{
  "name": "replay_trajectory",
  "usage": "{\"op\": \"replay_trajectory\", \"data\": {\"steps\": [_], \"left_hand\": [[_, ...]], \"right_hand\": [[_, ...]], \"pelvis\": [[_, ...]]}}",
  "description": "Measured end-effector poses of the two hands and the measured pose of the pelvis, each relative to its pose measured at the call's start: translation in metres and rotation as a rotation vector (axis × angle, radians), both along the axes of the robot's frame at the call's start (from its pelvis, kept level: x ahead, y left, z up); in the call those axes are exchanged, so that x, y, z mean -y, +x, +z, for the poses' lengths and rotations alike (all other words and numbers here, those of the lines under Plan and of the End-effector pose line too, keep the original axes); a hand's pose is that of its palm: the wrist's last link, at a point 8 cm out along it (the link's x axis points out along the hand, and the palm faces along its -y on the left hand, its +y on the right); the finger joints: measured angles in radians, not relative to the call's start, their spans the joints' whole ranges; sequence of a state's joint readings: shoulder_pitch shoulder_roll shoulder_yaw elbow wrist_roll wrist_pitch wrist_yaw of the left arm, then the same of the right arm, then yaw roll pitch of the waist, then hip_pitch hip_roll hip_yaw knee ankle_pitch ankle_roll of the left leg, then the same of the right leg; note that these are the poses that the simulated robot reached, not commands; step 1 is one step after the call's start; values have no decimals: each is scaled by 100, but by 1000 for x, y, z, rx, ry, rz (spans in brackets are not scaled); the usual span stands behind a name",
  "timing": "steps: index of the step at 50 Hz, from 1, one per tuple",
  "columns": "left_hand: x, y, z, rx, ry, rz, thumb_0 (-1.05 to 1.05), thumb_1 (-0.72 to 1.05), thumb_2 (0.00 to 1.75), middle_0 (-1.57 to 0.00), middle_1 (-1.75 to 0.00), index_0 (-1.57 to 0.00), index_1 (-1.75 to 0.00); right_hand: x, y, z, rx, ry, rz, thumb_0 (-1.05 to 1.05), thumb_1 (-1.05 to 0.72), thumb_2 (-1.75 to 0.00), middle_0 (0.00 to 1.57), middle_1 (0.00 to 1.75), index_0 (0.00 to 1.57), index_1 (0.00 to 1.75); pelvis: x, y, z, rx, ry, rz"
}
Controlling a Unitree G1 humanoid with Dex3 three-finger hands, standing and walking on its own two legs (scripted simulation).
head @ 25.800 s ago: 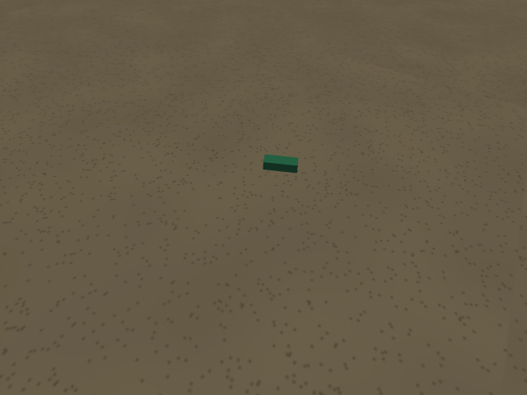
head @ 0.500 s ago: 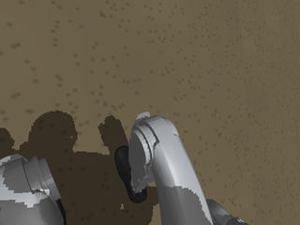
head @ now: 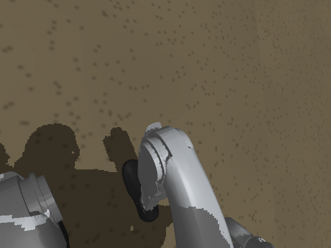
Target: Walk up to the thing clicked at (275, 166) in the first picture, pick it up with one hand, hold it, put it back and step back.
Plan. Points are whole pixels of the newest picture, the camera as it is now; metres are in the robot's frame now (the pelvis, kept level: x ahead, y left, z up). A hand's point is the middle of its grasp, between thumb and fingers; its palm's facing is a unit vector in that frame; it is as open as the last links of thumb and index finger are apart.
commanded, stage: open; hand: left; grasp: from above
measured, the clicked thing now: out of the picture +0.46 +0.33 -0.27
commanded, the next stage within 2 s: withdraw in 0.72 s
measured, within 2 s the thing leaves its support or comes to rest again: neither
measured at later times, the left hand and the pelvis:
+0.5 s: hand out of the picture +0.46 +0.32 -0.24, palm faces -0.44 -0.14 -0.89, open 13.4 cm; pelvis +0.00 +0.00 +0.00, yaw +0 degrees
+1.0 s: hand out of the picture +0.46 +0.32 -0.23, palm faces -0.38 -0.14 -0.92, open 14.0 cm; pelvis +0.00 +0.00 +0.01, yaw +0 degrees
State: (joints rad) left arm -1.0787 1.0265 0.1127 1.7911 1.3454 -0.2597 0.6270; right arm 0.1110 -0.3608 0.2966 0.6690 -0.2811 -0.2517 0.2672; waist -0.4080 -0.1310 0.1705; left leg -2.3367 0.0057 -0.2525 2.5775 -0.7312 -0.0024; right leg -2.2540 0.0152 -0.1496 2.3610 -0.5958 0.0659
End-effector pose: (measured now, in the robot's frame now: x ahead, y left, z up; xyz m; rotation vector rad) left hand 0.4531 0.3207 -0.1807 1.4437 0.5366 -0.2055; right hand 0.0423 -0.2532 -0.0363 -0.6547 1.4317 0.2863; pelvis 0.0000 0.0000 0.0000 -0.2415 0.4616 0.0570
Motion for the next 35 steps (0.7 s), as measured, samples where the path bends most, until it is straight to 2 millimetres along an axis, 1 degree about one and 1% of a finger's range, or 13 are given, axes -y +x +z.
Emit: {"op": "replay_trajectory", "data": {"steps": [4,12,20,28,35], "left_hand": [[1,-1,-1,-1,1,-7,-2,4,51,-63,-55,-65,-53],[3,4,-1,19,3,-2,-1,-13,68,-45,-66,-45,-66],[1,8,-2,12,8,14,0,-30,83,-30,-78,-29,-79],[-2,7,-3,2,0,20,0,-43,93,-18,-90,-17,-91],[-3,6,-2,3,0,8,0,-49,99,-12,-97,-11,-98]], "right_hand": [[-1,0,1,3,5,6,0,-91,-90,20,30,20,30],[0,2,3,7,3,12,0,-90,-90,20,30,20,30],[1,2,6,4,-1,3,0,-90,-90,20,30,20,30],[1,0,6,-12,-1,-6,0,-90,-90,20,30,20,30],[0,0,6,-17,-3,-8,0,-90,-90,20,30,20,30]], "pelvis": [[0,-1,1,4,-1,0],[0,-1,1,3,-3,-1],[0,0,3,-7,-5,-3],[0,1,5,-14,-6,-3],[1,1,5,-13,-5,-2]]}}
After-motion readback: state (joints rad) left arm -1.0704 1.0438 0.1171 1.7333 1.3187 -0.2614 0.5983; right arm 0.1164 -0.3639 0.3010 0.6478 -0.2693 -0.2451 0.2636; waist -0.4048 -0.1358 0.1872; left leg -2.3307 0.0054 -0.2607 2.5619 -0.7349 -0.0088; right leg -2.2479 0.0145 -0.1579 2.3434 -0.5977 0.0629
